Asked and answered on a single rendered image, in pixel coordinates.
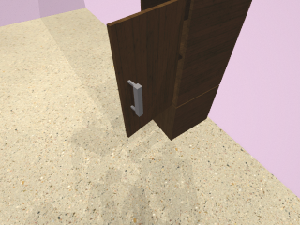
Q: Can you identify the cupboard door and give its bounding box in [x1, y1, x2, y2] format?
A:
[106, 0, 187, 137]

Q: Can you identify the handle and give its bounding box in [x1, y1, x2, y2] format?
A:
[127, 80, 143, 117]

